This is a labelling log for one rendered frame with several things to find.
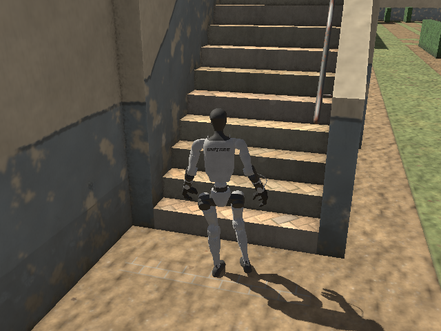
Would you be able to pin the left robot forearm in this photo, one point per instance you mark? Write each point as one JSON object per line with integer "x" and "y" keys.
{"x": 188, "y": 180}

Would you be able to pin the robot right shin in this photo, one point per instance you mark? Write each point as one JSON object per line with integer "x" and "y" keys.
{"x": 242, "y": 242}

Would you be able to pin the robot left hand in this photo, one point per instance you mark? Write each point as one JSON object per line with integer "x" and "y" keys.
{"x": 191, "y": 190}

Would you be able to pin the right robot forearm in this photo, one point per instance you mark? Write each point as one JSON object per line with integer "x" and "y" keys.
{"x": 256, "y": 181}

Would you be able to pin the right robot upper arm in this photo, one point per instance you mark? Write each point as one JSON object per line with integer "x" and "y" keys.
{"x": 244, "y": 156}

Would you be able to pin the left robot upper arm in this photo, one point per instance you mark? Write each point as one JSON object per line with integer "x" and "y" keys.
{"x": 194, "y": 156}

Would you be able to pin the left robot foot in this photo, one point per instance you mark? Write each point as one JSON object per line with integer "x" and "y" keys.
{"x": 216, "y": 271}

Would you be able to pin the robot right hand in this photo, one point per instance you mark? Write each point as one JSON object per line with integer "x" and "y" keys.
{"x": 263, "y": 196}

